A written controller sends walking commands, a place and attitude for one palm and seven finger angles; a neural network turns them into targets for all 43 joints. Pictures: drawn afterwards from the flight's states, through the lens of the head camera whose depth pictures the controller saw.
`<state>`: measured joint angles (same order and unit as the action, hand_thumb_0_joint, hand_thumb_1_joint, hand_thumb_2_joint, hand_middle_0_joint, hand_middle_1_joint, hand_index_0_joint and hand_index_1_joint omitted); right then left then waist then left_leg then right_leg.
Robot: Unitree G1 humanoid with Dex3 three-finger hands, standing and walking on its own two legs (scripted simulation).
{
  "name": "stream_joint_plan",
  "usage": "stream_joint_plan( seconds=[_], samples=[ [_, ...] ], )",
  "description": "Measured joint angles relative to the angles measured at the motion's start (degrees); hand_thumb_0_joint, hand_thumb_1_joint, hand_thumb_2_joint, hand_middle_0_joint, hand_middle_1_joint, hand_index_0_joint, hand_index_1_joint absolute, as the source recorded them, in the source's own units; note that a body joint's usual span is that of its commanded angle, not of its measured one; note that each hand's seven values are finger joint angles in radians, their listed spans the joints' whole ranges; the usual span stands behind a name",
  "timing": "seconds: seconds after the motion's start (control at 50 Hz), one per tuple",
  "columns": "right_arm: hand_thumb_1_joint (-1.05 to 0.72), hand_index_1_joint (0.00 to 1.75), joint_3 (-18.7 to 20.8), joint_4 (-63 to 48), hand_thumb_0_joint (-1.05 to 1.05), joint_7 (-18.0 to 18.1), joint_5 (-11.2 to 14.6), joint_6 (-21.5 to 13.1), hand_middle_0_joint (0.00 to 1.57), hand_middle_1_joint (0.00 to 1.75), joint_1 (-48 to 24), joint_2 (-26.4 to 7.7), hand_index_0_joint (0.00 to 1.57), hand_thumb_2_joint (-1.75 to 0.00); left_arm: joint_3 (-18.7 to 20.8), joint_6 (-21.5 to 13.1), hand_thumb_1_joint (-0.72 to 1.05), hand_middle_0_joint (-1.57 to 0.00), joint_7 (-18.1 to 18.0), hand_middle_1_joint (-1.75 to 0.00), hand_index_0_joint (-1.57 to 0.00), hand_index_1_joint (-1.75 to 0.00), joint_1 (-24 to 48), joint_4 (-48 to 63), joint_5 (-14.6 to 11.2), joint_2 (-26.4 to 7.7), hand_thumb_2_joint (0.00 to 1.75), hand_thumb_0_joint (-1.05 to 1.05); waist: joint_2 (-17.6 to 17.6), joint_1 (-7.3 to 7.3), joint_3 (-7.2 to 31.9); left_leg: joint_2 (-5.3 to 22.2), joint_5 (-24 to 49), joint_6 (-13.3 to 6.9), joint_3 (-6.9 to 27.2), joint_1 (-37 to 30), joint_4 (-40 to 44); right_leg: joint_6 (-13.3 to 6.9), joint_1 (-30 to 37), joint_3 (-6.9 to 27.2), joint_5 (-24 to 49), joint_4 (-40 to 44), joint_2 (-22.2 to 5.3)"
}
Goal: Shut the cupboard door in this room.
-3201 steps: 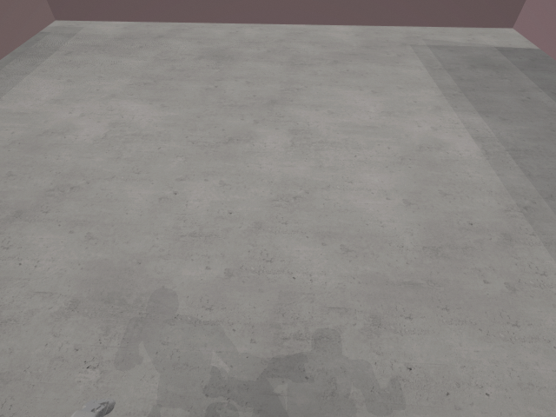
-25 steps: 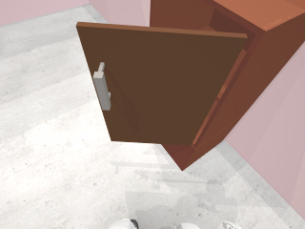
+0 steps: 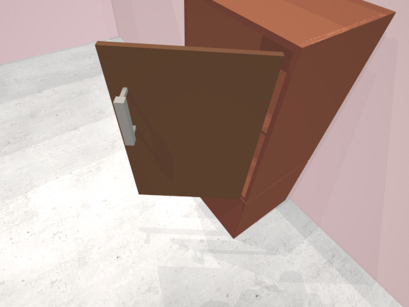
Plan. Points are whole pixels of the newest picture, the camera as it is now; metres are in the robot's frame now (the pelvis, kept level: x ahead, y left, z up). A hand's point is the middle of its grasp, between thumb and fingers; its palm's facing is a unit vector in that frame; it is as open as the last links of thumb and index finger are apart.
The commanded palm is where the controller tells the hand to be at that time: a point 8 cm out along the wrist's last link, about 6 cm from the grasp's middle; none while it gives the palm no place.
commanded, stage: come to a stop and stand still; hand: left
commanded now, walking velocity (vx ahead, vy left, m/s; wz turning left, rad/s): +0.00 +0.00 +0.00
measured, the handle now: (127, 117) +0.53 +0.22 +0.05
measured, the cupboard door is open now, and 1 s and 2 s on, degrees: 53 53 53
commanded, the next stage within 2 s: look again from close up in 0.30 s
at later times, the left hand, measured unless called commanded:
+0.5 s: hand out of the picture -0.03 +0.16 -0.18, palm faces +0.00 -0.99 -0.16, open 7.4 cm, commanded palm none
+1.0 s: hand out of the picture +0.05 +0.20 -0.17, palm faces -0.02 -0.97 -0.25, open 7.4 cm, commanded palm none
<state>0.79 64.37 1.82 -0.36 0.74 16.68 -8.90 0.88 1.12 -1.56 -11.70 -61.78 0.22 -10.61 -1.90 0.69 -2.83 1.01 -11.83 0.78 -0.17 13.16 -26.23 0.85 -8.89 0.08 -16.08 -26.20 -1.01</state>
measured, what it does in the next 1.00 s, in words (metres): stands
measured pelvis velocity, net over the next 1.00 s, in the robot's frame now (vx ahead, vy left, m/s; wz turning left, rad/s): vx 0.01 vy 0.01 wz -0.02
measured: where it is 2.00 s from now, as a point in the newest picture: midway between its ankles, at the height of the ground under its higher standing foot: outside the picture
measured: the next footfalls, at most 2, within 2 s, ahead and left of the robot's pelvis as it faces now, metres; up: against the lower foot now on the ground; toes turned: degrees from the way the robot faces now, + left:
right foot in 1.50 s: +0.10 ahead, -0.09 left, +0.00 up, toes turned -8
left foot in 1.86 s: +0.16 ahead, +0.12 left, +0.00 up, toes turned -1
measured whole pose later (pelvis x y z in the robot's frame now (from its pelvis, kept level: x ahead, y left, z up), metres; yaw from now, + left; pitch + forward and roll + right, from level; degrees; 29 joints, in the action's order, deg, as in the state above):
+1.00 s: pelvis +0.01 +0.01 +0.00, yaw -1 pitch -1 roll +1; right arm 0.1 61.2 1.1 -0.6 -0.9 14.1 -11.2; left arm -0.2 -0.7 -1.9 -14.1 -60.6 0.8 -11.4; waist 0.3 0.3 -1.8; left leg 0.3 -13.8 0.1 -1.9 13.3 -27.9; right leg 1.4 -10.3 1.8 -18.4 -29.4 -1.9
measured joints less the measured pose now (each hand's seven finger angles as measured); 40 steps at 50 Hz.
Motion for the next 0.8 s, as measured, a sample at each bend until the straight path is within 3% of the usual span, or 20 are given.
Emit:
stream_joint_plan(
  seconds=[0.2, 0.4, 0.52, 0.8],
  samples=[
    [-0.91, 0.30, 0.2, -0.5, 0.00, -0.1, -0.2, 0.5, 0.20, 0.30, -1.7, 0.7, 0.20, -0.90, -0.3, 0.1, 0.92, -0.20, 0.4, -0.30, -0.20, -0.30, -3.6, -2.7, 0.4, 1.6, 0.89, 0.01, 1.5, -0.44, 0.9, 0.3, 2.5, 0.3, -0.1, -1.1, 3.0, -0.3, 0.5, 0.1, 2.1, 2.1, 0.3],
    [-0.91, 0.30, 0.2, -0.2, 0.00, 0.0, -0.1, 0.2, 0.20, 0.30, -1.1, 0.6, 0.20, -0.90, -0.4, -0.2, 0.91, -0.20, 0.3, -0.30, -0.20, -0.30, -6.2, -3.9, 0.4, 2.6, 0.89, 0.01, 0.5, -0.86, 0.7, 0.5, 2.5, 0.4, -0.4, -0.8, 3.2, -0.3, 0.2, 0.4, 2.3, 2.3, 0.5],
    [-0.91, 0.30, 0.3, -3.6, 0.00, -0.7, -0.3, -0.9, 0.20, 0.30, -0.1, -0.9, 0.20, -0.90, -1.7, -2.2, 0.91, -0.20, -0.7, -0.30, -0.20, -0.30, -7.1, -2.3, 0.9, 3.7, 0.89, 0.01, 3.1, 0.08, 0.7, 0.8, -1.4, -0.3, 0.0, 3.3, -4.4, 0.1, -2.2, 0.1, 0.2, -1.7, 0.8],
    [-0.93, 0.30, -0.7, -4.1, 0.01, -0.8, -0.4, -1.6, 0.20, 0.30, -0.1, -1.2, 0.20, -0.90, -1.0, -2.0, 0.91, -0.20, -0.7, -0.30, -0.20, -0.30, -4.1, 1.0, 0.7, 0.2, 0.89, 0.01, 3.4, -0.12, 1.8, -1.3, -2.0, -1.3, -1.8, 1.3, -2.9, 1.1, -2.4, 1.7, -2.3, -4.3, -1.4]
  ],
)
